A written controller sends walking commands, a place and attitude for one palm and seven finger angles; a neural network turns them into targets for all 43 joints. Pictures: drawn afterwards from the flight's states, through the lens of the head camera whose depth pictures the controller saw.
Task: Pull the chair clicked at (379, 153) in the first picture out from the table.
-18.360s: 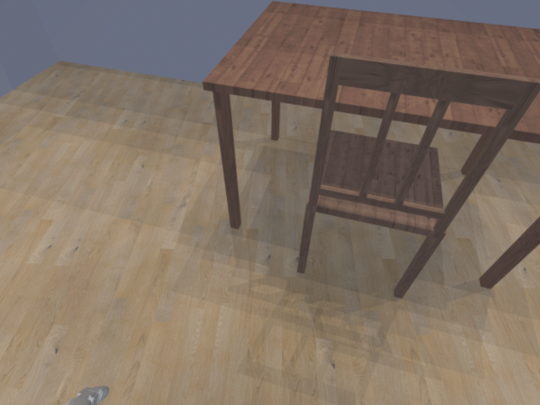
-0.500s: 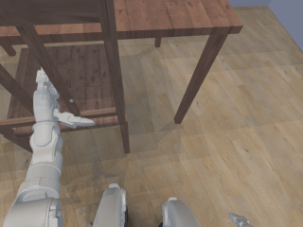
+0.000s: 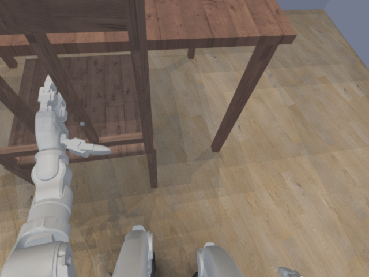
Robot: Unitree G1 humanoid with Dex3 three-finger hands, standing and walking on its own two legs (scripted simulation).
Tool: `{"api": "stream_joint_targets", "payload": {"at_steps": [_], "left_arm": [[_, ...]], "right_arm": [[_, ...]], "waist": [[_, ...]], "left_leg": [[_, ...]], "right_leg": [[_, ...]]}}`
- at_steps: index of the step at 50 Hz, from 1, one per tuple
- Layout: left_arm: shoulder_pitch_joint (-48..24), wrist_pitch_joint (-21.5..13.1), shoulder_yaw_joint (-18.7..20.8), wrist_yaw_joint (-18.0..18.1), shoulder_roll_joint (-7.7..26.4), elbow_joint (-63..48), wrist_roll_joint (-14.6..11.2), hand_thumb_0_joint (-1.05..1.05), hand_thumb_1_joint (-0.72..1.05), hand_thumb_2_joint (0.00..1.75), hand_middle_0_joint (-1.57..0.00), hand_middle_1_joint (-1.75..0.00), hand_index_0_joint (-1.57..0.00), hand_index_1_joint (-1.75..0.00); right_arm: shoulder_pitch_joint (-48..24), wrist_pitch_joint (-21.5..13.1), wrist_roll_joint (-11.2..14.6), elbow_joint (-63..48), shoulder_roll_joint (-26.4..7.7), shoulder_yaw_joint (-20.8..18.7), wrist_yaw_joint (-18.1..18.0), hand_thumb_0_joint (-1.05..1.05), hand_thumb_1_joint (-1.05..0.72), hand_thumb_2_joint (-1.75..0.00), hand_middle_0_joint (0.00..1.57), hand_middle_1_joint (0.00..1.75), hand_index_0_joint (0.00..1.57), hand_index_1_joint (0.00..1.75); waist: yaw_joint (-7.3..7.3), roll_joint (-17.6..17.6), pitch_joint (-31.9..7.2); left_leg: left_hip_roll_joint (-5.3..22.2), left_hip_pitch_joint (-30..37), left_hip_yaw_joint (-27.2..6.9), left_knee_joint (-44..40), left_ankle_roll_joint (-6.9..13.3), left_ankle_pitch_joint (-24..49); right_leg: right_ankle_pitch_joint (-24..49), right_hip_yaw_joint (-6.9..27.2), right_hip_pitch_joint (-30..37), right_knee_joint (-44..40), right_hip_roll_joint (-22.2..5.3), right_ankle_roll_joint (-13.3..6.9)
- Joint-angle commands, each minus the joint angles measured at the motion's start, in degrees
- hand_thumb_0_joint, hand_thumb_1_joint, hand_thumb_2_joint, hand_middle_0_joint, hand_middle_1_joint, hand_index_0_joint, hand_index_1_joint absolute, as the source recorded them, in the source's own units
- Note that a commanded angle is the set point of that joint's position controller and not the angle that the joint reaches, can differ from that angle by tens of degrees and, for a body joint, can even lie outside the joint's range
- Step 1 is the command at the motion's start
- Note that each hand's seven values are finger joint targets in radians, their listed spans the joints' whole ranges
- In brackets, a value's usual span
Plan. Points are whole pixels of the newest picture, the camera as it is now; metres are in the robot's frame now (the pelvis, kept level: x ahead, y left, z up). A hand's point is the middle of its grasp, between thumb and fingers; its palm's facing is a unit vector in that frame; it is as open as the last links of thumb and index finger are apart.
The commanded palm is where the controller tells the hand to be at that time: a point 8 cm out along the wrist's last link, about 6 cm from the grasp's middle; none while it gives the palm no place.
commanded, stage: hook a spindle and tug to test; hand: left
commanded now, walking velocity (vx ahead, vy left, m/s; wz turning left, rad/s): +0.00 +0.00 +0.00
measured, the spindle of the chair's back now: (18, 107) +0.44 +0.35 +0.05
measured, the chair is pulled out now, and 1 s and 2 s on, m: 0.00 0.00 0.04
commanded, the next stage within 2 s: step backward, pulling the chair out in 1.58 s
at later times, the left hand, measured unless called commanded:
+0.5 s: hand (88, 124) +0.42 +0.21 +0.03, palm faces +0.19 -0.98 +0.00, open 14.7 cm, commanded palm +0.40 +0.24 +0.03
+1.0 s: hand (88, 119) +0.43 +0.21 +0.03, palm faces +0.22 -0.98 -0.01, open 5.5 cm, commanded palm +0.40 +0.23 +0.03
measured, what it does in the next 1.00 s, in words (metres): stands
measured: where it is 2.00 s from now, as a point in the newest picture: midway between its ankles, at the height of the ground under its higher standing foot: outside the picture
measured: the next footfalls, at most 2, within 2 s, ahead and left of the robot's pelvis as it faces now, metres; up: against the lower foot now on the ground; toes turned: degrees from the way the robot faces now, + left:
none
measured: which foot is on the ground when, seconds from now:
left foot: down 0.00-1.00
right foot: down 0.00-1.00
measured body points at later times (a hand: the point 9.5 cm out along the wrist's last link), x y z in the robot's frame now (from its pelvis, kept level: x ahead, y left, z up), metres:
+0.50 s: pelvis -0.01 +0.00 +0.00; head +0.11 +0.04 +0.43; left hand +0.41 +0.26 +0.03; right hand +0.08 -0.25 -0.12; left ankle +0.07 +0.10 -0.62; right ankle -0.02 -0.12 -0.62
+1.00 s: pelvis +0.01 +0.00 +0.00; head +0.13 +0.03 +0.43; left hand +0.42 +0.26 +0.03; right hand +0.09 -0.26 -0.11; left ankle +0.07 +0.10 -0.62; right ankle -0.02 -0.12 -0.62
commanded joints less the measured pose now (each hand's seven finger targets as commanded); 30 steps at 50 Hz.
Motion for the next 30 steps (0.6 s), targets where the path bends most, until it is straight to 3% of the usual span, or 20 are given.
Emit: {"api": "stream_joint_targets", "payload": {"at_steps": [1,3,4,6,9,13,15,18,19,21,22,30], "left_arm": [[-18.09,-3.25,-0.93,-0.8,9.13,-11.48,-0.47,0.0,-0.5,0.3,-0.06,-0.08,-0.06,-0.08],[-18.11,-2.31,-0.89,-0.86,9.06,-9.68,-0.51,0.0,-0.5,0.3,-0.06,-0.08,-0.06,-0.08],[-19.53,-1.98,-1.41,-0.81,8.53,-9.22,-0.69,0.0,-0.5,0.3,-0.06,-0.08,-0.06,-0.08],[-19.03,-2.03,1.27,-0.23,11.44,-8.96,-0.69,0.0,-0.5,0.3,-0.1,-0.19,-0.1,-0.19],[-20.27,-3.21,0.54,0.66,10.39,-11.92,-0.28,0.0,-0.5,0.3,-0.15,-0.35,-0.15,-0.35],[-20.56,-4.19,-0.18,1.33,9.99,-12.13,0.49,0.0,-0.5,0.3,-0.22,-0.57,-0.22,-0.57],[-21.07,-3.87,-2.18,1.31,7.61,-11.29,0.54,0.0,-0.5,0.3,-0.25,-0.68,-0.25,-0.68],[-20.32,-2.88,-0.75,1.18,9.43,-9.24,0.53,0.0,-0.5,0.3,-0.31,-0.85,-0.31,-0.85],[-21.05,-2.83,-1.47,1.22,8.61,-9.86,0.6,0.0,-0.5,0.3,-0.32,-0.9,-0.32,-0.9],[-20.64,-2.7,-2.18,1.29,7.28,-11.33,0.05,0.0,-0.39,0.35,-0.36,-1.01,-0.36,-1.01],[-19.74,-2.61,-1.18,1.43,8.17,-11.28,-0.11,0.0,-0.33,0.37,-0.38,-1.07,-0.38,-1.07],[-21.94,-3.69,-1.83,2.68,8.26,-10.63,1.24,0.0,0.12,0.56,-0.5,-1.45,-0.5,-1.45]], "right_arm": [[4.94,-1.16,0.28,-4.4,-9.89,-3.67,-0.79,0.0,-0.9,-0.9,0.2,0.3,0.2,0.3],[5.08,-0.96,0.35,-4.36,-10.17,-3.55,-0.67,0.0,-0.9,-0.9,0.2,0.3,0.2,0.3],[4.88,-0.93,0.41,-4.28,-10.13,-3.52,-0.73,0.0,-0.9,-0.9,0.2,0.3,0.2,0.3],[4.68,-0.82,0.32,-4.73,-10.35,-3.39,-0.95,0.0,-0.9,-0.9,0.2,0.3,0.2,0.3],[4.29,-0.87,0.13,-5.33,-9.9,-3.37,-0.73,0.0,-0.9,-0.9,0.2,0.3,0.2,0.3],[4.31,-0.94,-0.15,-5.03,-9.92,-3.45,-0.58,0.0,-0.9,-0.9,0.2,0.3,0.2,0.3],[4.29,-0.89,-0.1,-4.96,-9.76,-3.41,-0.39,0.0,-0.9,-0.9,0.2,0.3,0.2,0.3],[4.47,-0.58,0.01,-4.96,-10.3,-3.37,-0.53,0.0,-0.9,-0.9,0.2,0.3,0.2,0.3],[4.46,-0.51,-0.02,-5.1,-10.11,-3.4,-0.58,0.0,-0.9,-0.9,0.2,0.3,0.2,0.3],[4.25,-0.65,0.11,-5.4,-9.84,-3.45,-0.53,0.0,-0.9,-0.9,0.2,0.3,0.2,0.3],[4.69,-0.64,0.05,-5.55,-10.09,-3.47,-0.46,0.0,-0.9,-0.9,0.2,0.3,0.2,0.3],[4.75,-0.61,-0.25,-4.78,-9.72,-3.33,-0.35,0.0,-0.9,-0.9,0.2,0.3,0.2,0.3]], "waist": [[-0.52,7.03,-24.89],[-0.56,6.32,-23.87],[-1.27,5.07,-23.09],[-0.19,4.75,-22.74],[0.2,7.03,-25.36],[-0.39,6.5,-25.45],[-0.93,6.92,-24.32],[-0.75,5.33,-23.43],[-0.86,5.5,-23.86],[-0.61,6.41,-24.78],[-0.25,5.83,-25.31],[-0.81,5.53,-24.07]], "left_leg": [[-0.72,35.31,-4.13,-7.58,-0.85,15.17],[-0.68,35.1,-4.69,-7.84,-0.96,14.33],[-0.78,34.03,-4.65,-7.77,-0.71,12.97],[-0.92,32.42,-4.5,-7.93,-0.72,11.99],[-0.81,35.4,-4.78,-7.99,-1.02,13.41],[-0.6,35.91,-5.01,-7.74,-1.04,13.59],[-0.69,35.96,-5.27,-8.09,-1.11,12.22],[-0.74,33.92,-5.16,-8.15,-1.01,10.72],[-0.73,34.14,-5.19,-8.15,-0.98,11.15],[-0.81,35.3,-4.99,-8.29,-1.0,11.74],[-0.75,35.46,-5.28,-8.37,-1.04,12.08],[-0.84,34.07,-4.97,-8.05,-0.94,10.56]], "right_leg": [[17.56,1.06,-3.66,-10.78,0.61,-1.17],[16.53,0.59,-4.64,-10.66,0.59,-1.27],[15.91,0.7,-4.75,-10.97,0.59,-1.04],[15.3,0.91,-3.61,-10.91,0.55,-1.12],[15.44,0.74,-4.51,-10.29,0.57,-1.33],[15.38,0.74,-5.39,-10.06,0.69,-1.24],[14.43,0.5,-6.23,-10.3,0.71,-1.27],[13.88,0.67,-5.86,-10.39,0.56,-1.2],[14.15,0.6,-5.77,-10.24,0.52,-1.19],[14.58,0.7,-5.25,-10.67,0.54,-1.24],[14.62,0.57,-5.04,-10.38,0.65,-1.37],[13.73,0.79,-5.38,-10.47,0.68,-1.21]]}}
